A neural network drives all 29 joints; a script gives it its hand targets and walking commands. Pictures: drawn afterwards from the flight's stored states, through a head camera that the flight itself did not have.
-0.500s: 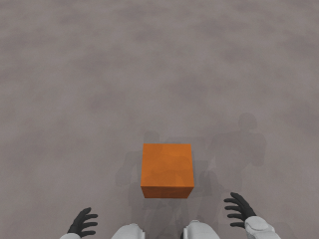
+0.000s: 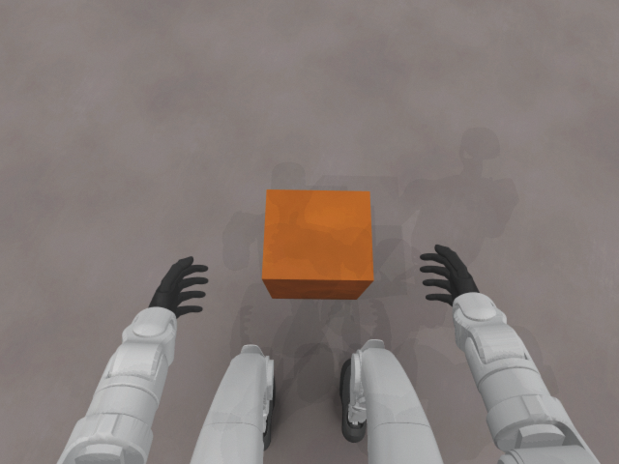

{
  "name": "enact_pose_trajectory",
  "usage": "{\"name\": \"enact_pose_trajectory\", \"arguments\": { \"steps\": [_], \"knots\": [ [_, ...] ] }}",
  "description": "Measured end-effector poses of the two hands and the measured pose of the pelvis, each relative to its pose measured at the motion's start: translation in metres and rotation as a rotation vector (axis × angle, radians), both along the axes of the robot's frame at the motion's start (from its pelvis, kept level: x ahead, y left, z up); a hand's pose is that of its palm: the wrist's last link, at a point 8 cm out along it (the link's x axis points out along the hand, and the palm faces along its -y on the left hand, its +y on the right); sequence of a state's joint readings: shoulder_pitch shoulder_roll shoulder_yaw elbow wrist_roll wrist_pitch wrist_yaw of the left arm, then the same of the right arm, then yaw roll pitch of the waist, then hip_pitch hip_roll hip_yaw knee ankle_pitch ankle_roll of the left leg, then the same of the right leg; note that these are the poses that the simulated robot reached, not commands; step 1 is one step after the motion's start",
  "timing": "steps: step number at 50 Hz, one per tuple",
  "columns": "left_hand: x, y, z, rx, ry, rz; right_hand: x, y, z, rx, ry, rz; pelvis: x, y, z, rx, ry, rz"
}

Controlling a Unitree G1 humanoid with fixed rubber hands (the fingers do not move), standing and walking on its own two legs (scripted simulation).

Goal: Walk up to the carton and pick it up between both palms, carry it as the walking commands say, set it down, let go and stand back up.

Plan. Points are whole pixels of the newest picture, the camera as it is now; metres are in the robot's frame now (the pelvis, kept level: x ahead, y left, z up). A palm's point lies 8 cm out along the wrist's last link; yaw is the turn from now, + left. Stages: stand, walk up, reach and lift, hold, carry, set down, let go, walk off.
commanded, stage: reach and lift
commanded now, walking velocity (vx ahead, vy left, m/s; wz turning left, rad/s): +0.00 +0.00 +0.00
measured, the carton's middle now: (316, 250) +0.50 -0.01 -0.54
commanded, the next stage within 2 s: none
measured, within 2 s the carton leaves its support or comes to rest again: neither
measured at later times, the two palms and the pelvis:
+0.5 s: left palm (193, 215) +0.44 +0.20 -0.15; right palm (429, 211) +0.45 -0.18 -0.15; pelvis +0.01 +0.01 -0.03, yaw +0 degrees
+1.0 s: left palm (206, 207) +0.47 +0.20 -0.20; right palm (426, 210) +0.48 -0.20 -0.21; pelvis -0.05 +0.00 -0.07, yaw +1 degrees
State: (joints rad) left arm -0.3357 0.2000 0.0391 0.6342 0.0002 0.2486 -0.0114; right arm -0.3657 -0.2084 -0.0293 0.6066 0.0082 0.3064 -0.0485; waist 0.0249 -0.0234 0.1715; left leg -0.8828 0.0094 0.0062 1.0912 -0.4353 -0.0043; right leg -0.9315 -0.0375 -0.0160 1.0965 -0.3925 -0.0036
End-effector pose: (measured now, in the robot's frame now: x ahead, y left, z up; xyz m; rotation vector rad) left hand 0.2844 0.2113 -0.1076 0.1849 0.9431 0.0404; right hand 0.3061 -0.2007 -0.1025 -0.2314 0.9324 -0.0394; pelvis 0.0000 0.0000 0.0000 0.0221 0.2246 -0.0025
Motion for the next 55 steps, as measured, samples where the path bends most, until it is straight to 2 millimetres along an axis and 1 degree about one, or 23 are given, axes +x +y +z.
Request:
{"name": "enact_pose_trajectory", "arguments": {
  "steps": [3,6,10,14,19,24,28,32,34,36,38,40,42,44,46,48,50,52,55],
  "knots": [
    [0.019,-0.003,-0.003,0.003,-0.028,-0.006,0.019,0.003,-0.005,-0.005,-0.013,-0.010,-0.005,0.001,-0.005,-0.001,0.016,0.000],
    [0.044,-0.007,-0.006,0.003,-0.065,-0.015,0.037,0.005,-0.010,-0.007,-0.026,-0.029,-0.008,0.003,-0.010,-0.003,0.042,0.001],
    [0.076,-0.012,-0.011,0.000,-0.107,-0.014,0.060,0.007,-0.017,-0.002,-0.046,-0.050,-0.007,0.005,-0.015,-0.006,0.093,0.001],
    [0.104,-0.016,-0.018,-0.002,-0.143,-0.006,0.081,0.010,-0.028,0.024,-0.071,-0.072,-0.002,0.007,-0.019,-0.008,0.164,0.002],
    [0.130,-0.013,-0.028,-0.015,-0.194,0.031,0.109,0.017,-0.039,0.050,-0.125,-0.072,0.004,0.008,-0.023,-0.009,0.262,0.004],
    [0.152,-0.009,-0.040,-0.014,-0.224,0.047,0.142,0.018,-0.047,0.067,-0.183,-0.083,0.007,0.009,-0.029,-0.009,0.348,0.005],
    [0.172,-0.007,-0.049,-0.008,-0.251,0.054,0.167,0.016,-0.053,0.078,-0.227,-0.097,0.004,0.009,-0.030,-0.009,0.360,0.006],
    [0.192,-0.007,-0.062,-0.003,-0.276,0.055,0.187,0.013,-0.062,0.092,-0.274,-0.105,-0.002,0.009,-0.031,-0.008,0.349,0.006],
    [0.198,-0.007,-0.071,0.000,-0.281,0.054,0.193,0.012,-0.069,0.094,-0.299,-0.098,-0.008,0.008,-0.031,-0.007,0.330,0.007],
    [0.200,-0.008,-0.082,0.005,-0.294,0.050,0.196,0.012,-0.079,0.102,-0.321,-0.094,-0.016,0.008,-0.028,-0.004,0.274,0.008],
    [0.198,-0.008,-0.092,0.010,-0.287,0.051,0.194,0.012,-0.088,0.115,-0.321,-0.094,-0.020,0.006,-0.030,-0.001,0.273,0.010],
    [0.194,-0.009,-0.098,0.006,-0.252,0.059,0.188,0.011,-0.097,0.124,-0.284,-0.106,-0.022,0.005,-0.034,0.002,0.285,0.011],
    [0.193,-0.011,-0.095,0.008,-0.252,0.059,0.184,0.008,-0.099,0.120,-0.264,-0.110,-0.025,0.004,-0.037,0.004,0.279,0.011],
    [0.192,-0.013,-0.089,0.010,-0.271,0.058,0.180,0.006,-0.096,0.116,-0.268,-0.116,-0.030,0.003,-0.040,0.007,0.264,0.009],
    [0.191,-0.014,-0.084,0.009,-0.288,0.063,0.177,0.003,-0.097,0.114,-0.263,-0.125,-0.035,0.001,-0.046,0.009,0.245,0.009],
    [0.190,-0.015,-0.085,0.007,-0.284,0.065,0.174,0.002,-0.102,0.121,-0.242,-0.139,-0.041,0.000,-0.057,0.011,0.249,0.009],
    [0.190,-0.016,-0.090,0.003,-0.276,0.065,0.174,0.002,-0.108,0.131,-0.236,-0.150,-0.046,0.000,-0.072,0.013,0.269,0.011],
    [0.190,-0.016,-0.101,-0.003,-0.259,0.067,0.177,0.003,-0.114,0.132,-0.241,-0.153,-0.051,0.000,-0.089,0.014,0.298,0.012],
    [0.188,-0.017,-0.124,-0.006,-0.237,0.071,0.182,0.005,-0.126,0.126,-0.256,-0.148,-0.058,0.000,-0.117,0.015,0.323,0.013]
  ]
}}
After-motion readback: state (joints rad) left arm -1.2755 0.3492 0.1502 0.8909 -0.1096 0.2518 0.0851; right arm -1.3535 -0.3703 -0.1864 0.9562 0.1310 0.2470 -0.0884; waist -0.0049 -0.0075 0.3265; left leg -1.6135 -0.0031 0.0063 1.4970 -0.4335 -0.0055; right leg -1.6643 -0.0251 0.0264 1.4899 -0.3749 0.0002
